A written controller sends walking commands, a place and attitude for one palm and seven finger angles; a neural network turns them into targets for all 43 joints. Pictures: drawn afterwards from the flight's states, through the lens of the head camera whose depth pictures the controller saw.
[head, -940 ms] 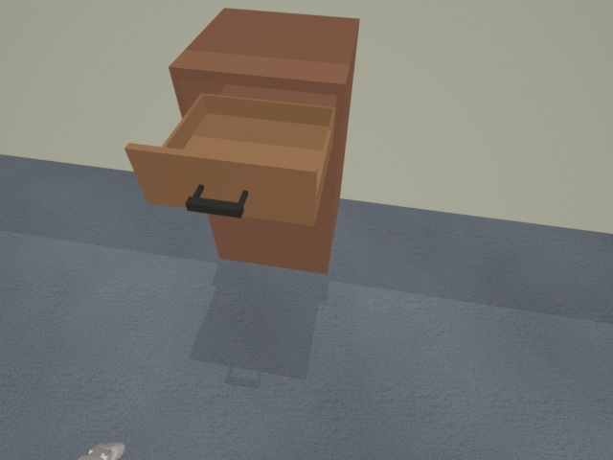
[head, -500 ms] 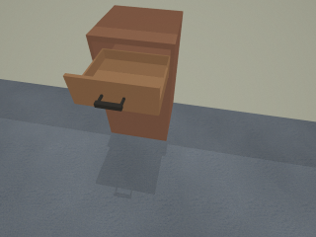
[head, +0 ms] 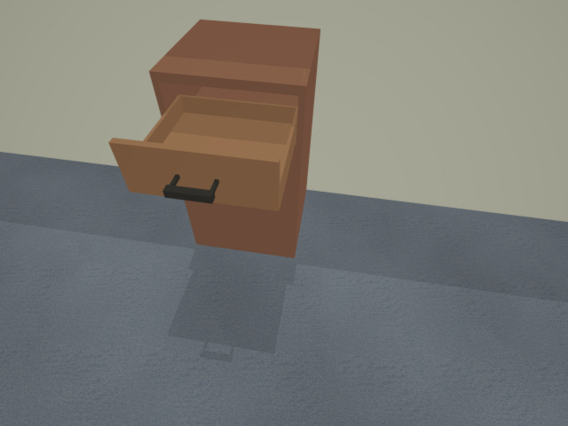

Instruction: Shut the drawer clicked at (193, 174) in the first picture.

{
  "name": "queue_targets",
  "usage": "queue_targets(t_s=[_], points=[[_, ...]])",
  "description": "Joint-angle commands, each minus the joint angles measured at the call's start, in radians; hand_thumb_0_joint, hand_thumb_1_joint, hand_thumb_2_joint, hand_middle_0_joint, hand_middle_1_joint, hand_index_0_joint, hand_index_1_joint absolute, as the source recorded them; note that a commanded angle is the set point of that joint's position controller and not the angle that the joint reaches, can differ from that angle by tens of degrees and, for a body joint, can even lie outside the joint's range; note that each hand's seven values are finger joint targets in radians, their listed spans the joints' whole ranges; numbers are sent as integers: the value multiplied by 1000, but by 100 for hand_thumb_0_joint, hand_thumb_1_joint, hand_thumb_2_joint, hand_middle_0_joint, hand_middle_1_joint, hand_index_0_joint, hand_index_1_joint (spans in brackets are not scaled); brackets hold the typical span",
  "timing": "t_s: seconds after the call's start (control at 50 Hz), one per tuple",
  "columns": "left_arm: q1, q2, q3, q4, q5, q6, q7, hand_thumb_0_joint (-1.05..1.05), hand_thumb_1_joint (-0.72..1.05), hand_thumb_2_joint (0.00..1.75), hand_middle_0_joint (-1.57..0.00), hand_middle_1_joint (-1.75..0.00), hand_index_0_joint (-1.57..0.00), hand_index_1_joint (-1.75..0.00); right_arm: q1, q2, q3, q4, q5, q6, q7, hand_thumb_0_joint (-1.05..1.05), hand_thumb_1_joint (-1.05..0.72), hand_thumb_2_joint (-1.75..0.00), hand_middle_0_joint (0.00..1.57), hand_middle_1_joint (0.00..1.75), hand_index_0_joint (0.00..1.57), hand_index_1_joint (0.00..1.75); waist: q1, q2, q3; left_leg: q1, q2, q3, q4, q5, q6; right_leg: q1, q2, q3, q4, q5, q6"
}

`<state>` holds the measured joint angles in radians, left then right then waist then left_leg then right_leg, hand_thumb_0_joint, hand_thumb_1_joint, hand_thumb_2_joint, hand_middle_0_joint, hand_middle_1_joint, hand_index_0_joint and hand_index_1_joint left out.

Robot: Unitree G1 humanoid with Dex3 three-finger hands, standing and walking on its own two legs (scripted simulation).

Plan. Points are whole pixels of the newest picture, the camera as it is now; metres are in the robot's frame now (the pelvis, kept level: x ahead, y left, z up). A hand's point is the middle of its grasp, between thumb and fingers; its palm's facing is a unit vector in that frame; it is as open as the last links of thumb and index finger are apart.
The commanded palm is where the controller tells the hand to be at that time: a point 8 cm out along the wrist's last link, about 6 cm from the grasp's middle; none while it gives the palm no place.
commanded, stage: look at it before walking up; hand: left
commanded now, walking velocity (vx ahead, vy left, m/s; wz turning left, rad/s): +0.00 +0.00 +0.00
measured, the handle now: (192, 187) +0.64 +0.25 -0.09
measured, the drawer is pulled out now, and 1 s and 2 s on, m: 0.30 0.30 0.30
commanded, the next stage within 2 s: turn to face it in 0.50 s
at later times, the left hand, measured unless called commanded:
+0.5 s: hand out of the picture +0.07 +0.25 -0.16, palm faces -0.03 -0.94 -0.33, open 7.4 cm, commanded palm none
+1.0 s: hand out of the picture +0.07 +0.22 -0.17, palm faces -0.05 -0.96 -0.26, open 7.4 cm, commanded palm none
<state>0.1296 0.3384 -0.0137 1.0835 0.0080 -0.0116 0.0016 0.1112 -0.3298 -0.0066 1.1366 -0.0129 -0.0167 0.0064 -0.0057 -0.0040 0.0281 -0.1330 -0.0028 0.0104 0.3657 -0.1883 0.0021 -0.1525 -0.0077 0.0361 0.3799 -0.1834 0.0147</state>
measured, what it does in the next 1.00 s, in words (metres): stands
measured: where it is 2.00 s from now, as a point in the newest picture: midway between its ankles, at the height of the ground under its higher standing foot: (262, 416)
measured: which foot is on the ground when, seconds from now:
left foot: down 0.00-1.00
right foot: down 0.00-1.00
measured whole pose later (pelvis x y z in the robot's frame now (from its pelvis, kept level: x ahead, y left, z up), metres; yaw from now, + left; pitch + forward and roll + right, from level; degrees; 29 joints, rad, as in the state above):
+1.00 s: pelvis +0.02 +0.01 +0.00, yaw -3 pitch -2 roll +0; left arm 0.21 0.27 -0.01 1.08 0.02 0.01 0.00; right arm 0.17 -0.27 -0.01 1.12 -0.02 -0.01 0.01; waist 0.01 0.00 0.00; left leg -0.15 0.02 0.06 0.46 -0.29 0.01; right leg -0.17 0.01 0.08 0.44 -0.24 0.02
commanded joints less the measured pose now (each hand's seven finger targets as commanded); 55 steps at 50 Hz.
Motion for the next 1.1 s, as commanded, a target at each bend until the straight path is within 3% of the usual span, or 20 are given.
queue_targets(t_s=[0.0, 0.28, 0.42, 0.52, 0.66, 0.8, 0.84, 0.88, 0.92, 0.96, 1.04, 1.08], points=[[-38, 202, 47, -60, 3, -21, 11, 0, 90, 90, -20, -30, -20, -30, -57, -203, -34, -62, 4, -19, -17, 0, -90, -90, 20, 30, 20, 30, 5, -4, -30, -7, 113, -111, -80, 27, 23, -26, -104, 96, -86, 12, -36], [-33, 201, 47, -56, 3, -21, 9, 0, 90, 90, -20, -30, -20, -30, -53, -205, -35, -61, 5, -20, -18, 0, -90, -90, 20, 30, 20, 30, 3, 3, -49, 2, 115, -117, -81, 36, 22, -19, -103, 90, -89, 18, -35], [-26, 202, 48, -48, 2, -23, 9, 0, 90, 90, -20, -30, -20, -30, -51, -207, -34, -60, 6, -24, -20, 0, -90, -90, 20, 30, 20, 30, 4, 8, -78, 22, 122, -115, -76, 95, 23, 11, -106, 84, -78, 91, -35], [-26, 201, 47, -43, 3, -21, 10, 0, 90, 90, -20, -30, -20, -30, -57, -208, -34, -58, 7, -23, -21, 0, -90, -90, 20, 30, 20, 30, 6, 13, -43, 11, 122, -117, -89, 86, 23, 1, -105, 79, -83, 82, -33], [-29, 203, 51, -50, 3, -20, 9, 0, 90, 90, -20, -30, -20, -30, -52, -214, -39, -62, 5, -25, -25, 0, -90, -90, 20, 30, 20, 30, 2, 6, -60, 47, 130, -102, -75, 113, 22, -10, -101, 90, -75, 123, -37], [23, 120, 42, -54, 3, 8, 13, 0, 90, 90, -20, -30, -20, -30, -6, -114, -29, -69, 4, -8, -30, 0, -90, -90, 20, 30, 20, 30, 1, 1, -61, 45, 135, -51, -15, 132, 6, -44, -92, 111, -13, 208, -28], [25, 142, 46, -53, 5, 3, 11, 0, 90, 90, -20, -30, -20, -30, -7, -143, -34, -69, 3, -9, -28, 0, -90, -90, 20, 30, 20, 30, 4, -6, -60, 37, 133, -56, -26, 52, 10, -40, -82, 117, -29, 129, -32], [64, 86, 37, -41, 9, 9, 10, 0, 90, 90, -20, -30, -20, -30, 30, -83, -22, -52, -3, -3, -16, 0, -90, -90, 20, 30, 20, 30, 8, -6, -46, -2, 115, -49, -28, -154, 6, -45, -77, 131, -46, -120, -36], [97, 89, 42, -39, 12, 15, 3, 0, 90, 90, -20, -30, -20, -30, 48, -71, -23, -52, -6, 3, -9, 0, -90, -90, 20, 30, 20, 30, 17, -30, 22, -69, 86, -38, -10, -305, 8, -84, -81, 172, -82, -317, -51], [124, 96, 51, -43, 14, 15, 1, 0, 90, 90, -20, -30, -20, -30, 70, -61, -26, -56, -8, 4, -7, 0, -90, -90, 20, 30, 20, 30, 22, -63, 73, -119, 62, -17, 43, -332, 8, -106, -101, 218, -107, -405, -73], [206, 106, 79, -44, 9, 7, 6, 0, 90, 90, -20, -30, -20, -30, 129, -15, -29, -68, -8, -8, -10, 0, -90, -90, 20, 30, 20, 30, 28, -142, 115, -200, 28, 54, 211, -244, 6, -74, -200, 337, -159, -420, -151], [207, 87, 87, -51, 8, -2, 10, 0, 90, 90, -20, -30, -20, -30, 185, 8, -29, -64, -3, -22, -13, 0, -90, -90, 20, 30, 20, 30, 10, -140, 90, -154, 36, 56, 173, -216, 9, -76, -211, 318, -113, -305, -166]])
